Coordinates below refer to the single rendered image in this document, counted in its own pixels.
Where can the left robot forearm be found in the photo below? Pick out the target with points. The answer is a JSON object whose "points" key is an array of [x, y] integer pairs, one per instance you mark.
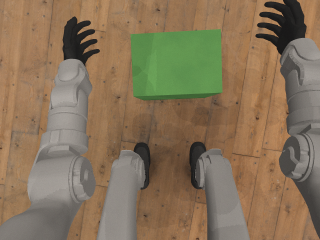
{"points": [[67, 115]]}

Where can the left robot upper arm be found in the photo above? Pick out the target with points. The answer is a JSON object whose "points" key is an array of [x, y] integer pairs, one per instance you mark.
{"points": [[57, 188]]}

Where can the carton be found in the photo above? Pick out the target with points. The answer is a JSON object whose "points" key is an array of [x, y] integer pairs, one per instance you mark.
{"points": [[176, 65]]}

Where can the robot left hand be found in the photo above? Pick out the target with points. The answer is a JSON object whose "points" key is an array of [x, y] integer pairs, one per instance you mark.
{"points": [[72, 49]]}

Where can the right robot upper arm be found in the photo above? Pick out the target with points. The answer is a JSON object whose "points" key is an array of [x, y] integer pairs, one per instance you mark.
{"points": [[300, 161]]}

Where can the robot left foot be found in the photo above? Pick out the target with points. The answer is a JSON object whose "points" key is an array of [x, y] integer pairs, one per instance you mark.
{"points": [[143, 151]]}

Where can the left robot shin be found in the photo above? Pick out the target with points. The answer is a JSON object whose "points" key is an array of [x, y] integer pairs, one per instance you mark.
{"points": [[127, 153]]}

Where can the right robot forearm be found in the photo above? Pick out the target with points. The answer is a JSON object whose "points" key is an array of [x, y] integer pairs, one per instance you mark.
{"points": [[300, 67]]}

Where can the robot right hand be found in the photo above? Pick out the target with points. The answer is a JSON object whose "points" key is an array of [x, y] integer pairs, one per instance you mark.
{"points": [[291, 27]]}

